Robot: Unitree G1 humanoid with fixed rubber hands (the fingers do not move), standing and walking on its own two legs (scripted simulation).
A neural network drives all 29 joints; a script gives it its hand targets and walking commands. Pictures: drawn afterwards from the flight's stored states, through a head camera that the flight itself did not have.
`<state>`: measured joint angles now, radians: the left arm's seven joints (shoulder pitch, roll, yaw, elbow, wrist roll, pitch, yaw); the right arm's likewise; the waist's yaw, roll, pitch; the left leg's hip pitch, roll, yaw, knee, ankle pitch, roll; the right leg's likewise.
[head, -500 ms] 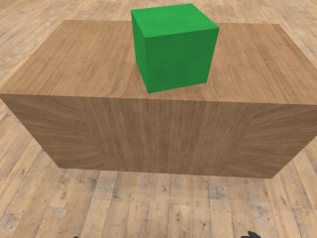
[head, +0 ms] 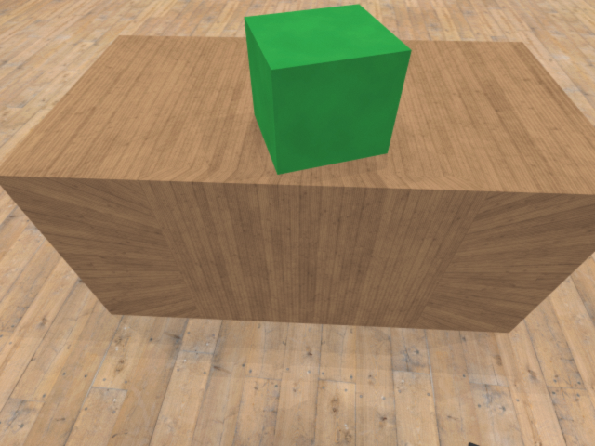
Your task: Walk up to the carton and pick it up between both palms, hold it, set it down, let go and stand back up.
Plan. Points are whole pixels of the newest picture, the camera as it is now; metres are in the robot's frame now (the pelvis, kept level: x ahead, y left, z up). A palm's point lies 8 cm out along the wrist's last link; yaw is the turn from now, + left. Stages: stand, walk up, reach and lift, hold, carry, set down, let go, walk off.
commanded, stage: stand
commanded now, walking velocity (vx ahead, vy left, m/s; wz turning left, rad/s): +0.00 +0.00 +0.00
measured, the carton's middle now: (318, 88) +0.85 -0.06 +0.05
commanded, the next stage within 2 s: walk up in 1.86 s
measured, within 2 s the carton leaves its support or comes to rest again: neither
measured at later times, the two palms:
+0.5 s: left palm out of the picture +0.07 +0.26 -0.11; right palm out of the picture +0.07 -0.25 -0.11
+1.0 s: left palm out of the picture +0.05 +0.26 -0.12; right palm out of the picture +0.04 -0.25 -0.12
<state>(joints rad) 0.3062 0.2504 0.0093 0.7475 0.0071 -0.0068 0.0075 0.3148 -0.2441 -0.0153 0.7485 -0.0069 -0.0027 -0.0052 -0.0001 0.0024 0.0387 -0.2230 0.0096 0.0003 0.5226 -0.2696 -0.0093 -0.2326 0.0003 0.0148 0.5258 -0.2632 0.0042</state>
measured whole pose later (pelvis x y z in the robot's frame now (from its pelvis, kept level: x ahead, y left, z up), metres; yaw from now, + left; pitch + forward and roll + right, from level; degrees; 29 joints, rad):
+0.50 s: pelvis +0.00 +0.00 +0.00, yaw +0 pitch -2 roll +0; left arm 0.31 0.25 0.01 0.79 0.01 0.00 0.01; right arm 0.31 -0.24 -0.01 0.78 0.00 0.00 -0.01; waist 0.00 0.00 0.03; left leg -0.20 0.01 0.00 0.50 -0.26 -0.01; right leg -0.21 0.00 0.02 0.51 -0.26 0.01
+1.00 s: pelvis +0.00 +0.00 +0.00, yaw +0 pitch -2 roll +0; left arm 0.32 0.24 0.01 0.85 0.01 -0.01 0.02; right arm 0.33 -0.24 -0.01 0.84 0.00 0.00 -0.02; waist 0.00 0.00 0.03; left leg -0.20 0.01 0.00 0.48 -0.25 -0.01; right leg -0.21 0.00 0.03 0.48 -0.24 0.01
